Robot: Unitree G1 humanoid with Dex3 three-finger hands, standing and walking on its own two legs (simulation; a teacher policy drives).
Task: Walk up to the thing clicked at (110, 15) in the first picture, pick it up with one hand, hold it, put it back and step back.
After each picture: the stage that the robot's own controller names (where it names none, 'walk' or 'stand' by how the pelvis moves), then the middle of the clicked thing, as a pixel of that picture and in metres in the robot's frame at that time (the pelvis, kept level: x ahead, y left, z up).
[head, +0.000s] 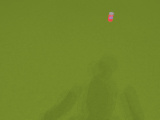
stand; (110, 16) +1.98 -0.44 -0.72
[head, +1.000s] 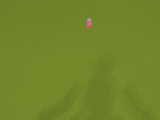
walk; (89, 23) +1.89 -0.01 -0.70
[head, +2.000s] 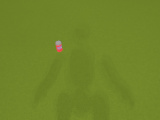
walk; (59, 46) +1.33 +0.31 -0.72
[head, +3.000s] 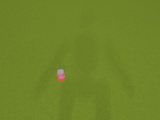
walk; (61, 75) +0.90 +0.24 -0.71
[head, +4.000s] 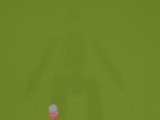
walk; (53, 111) +0.56 +0.20 -0.69
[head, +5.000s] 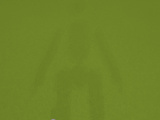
stand; out of the picture +0.44 +0.20 -0.71
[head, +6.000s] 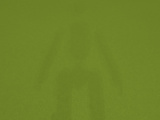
stand; out of the picture +0.42 +0.20 -0.72
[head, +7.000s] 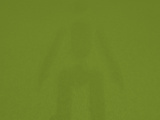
stand; out of the picture +0.39 +0.21 -0.73
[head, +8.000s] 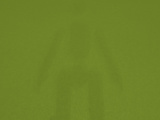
stand; out of the picture +0.39 +0.21 -0.73
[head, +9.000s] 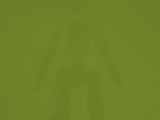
stand; out of the picture +0.38 +0.21 -0.73
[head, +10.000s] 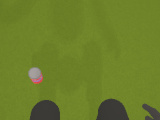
go down; (36, 75) +0.46 +0.21 -0.46
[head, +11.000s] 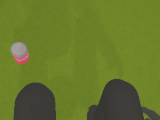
go down; (20, 53) +0.49 +0.22 -0.31
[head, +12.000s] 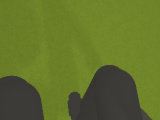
close in; out of the picture +0.48 +0.26 -0.25
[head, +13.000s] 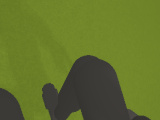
close; out of the picture +0.46 +0.29 -0.23
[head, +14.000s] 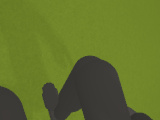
lift; out of the picture +0.45 +0.28 -0.24
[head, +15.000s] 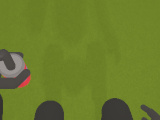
lift; (16, 71) +0.36 +0.21 -0.03
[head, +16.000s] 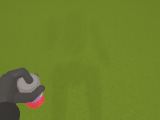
hold; (31, 91) +0.33 +0.17 -0.01
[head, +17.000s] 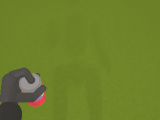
hold; (33, 90) +0.33 +0.17 +0.00
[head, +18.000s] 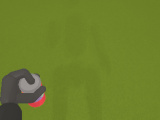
hold; (33, 91) +0.33 +0.17 -0.01
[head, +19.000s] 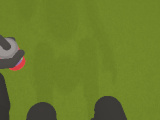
crouch; (11, 55) +0.44 +0.21 -0.08
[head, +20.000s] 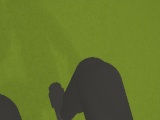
lower; out of the picture +0.46 +0.29 -0.24
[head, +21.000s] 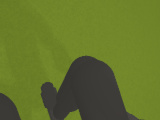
lower; out of the picture +0.45 +0.30 -0.24
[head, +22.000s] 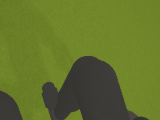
lower; out of the picture +0.46 +0.30 -0.24
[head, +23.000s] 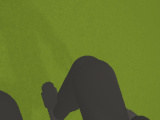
lower; out of the picture +0.46 +0.29 -0.24
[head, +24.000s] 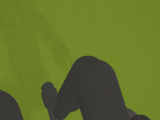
loosen; out of the picture +0.46 +0.29 -0.24
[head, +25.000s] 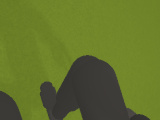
open; out of the picture +0.45 +0.29 -0.24
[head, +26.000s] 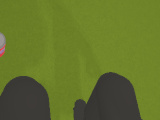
stand; out of the picture +0.46 +0.25 -0.27
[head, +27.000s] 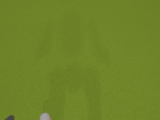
stand; out of the picture +0.41 +0.21 -0.63
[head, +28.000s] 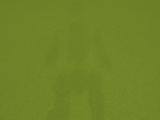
stand; out of the picture +0.41 +0.21 -0.67
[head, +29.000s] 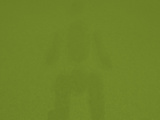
stand; out of the picture +0.40 +0.21 -0.67
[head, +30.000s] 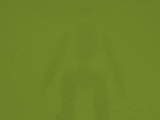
stand; out of the picture +0.41 +0.19 -0.72
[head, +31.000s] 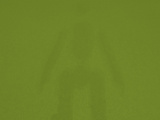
stand; out of the picture +0.40 +0.21 -0.73
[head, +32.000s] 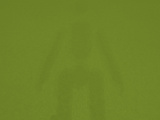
walk; out of the picture +0.39 +0.21 -0.73
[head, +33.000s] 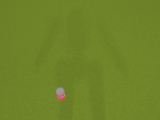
walk; (60, 93) +0.59 +0.19 -0.70
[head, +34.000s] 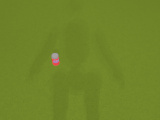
walk; (55, 59) +0.95 +0.23 -0.70
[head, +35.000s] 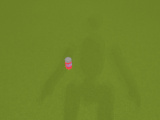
stand; (68, 63) +1.04 +0.19 -0.71
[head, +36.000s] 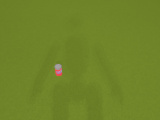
stand; (58, 70) +0.98 +0.19 -0.72
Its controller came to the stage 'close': yes
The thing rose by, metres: 0.71
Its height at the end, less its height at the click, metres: +0.00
